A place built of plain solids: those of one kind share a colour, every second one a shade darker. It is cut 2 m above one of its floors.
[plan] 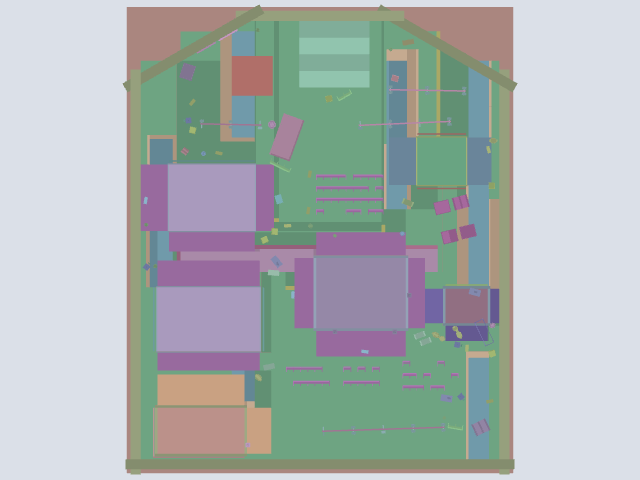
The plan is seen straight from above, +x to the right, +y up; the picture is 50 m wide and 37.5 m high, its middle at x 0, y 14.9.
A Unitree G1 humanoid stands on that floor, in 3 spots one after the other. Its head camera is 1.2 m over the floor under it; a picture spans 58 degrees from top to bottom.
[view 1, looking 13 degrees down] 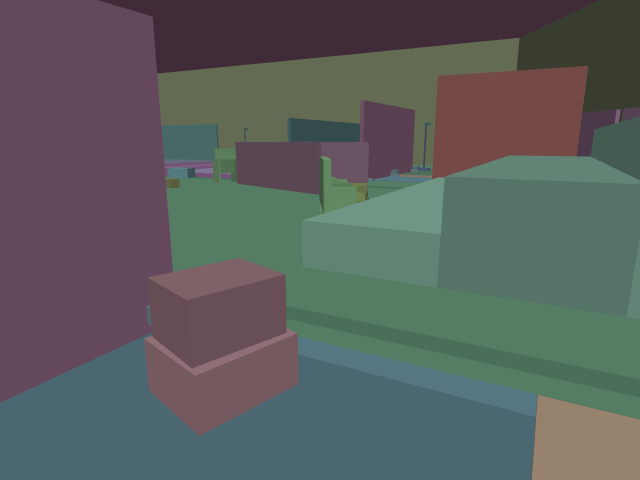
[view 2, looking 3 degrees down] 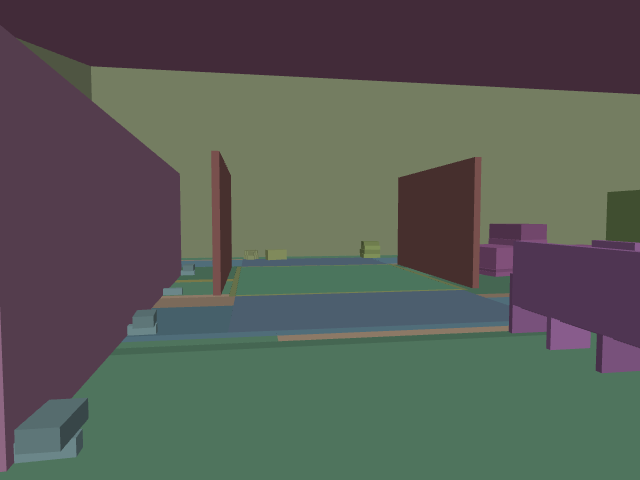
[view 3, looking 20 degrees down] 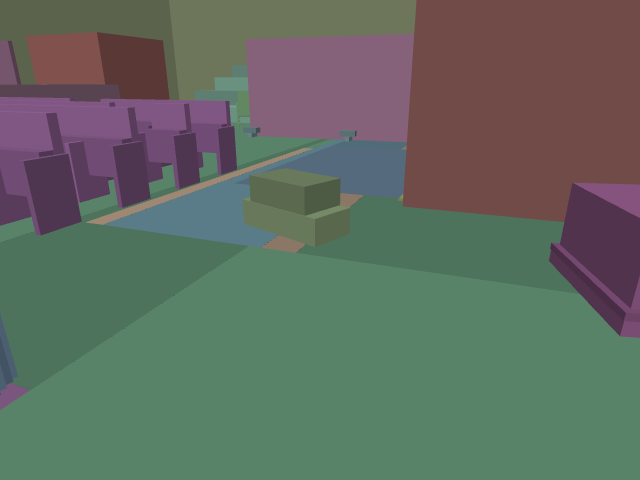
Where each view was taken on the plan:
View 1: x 7.35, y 28.85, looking -152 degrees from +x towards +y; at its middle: wall_bank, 4.04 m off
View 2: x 0.85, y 22.65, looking -9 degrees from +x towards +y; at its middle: wall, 13.33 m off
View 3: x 8.35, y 14.55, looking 111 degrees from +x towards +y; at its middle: blocks_well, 3.37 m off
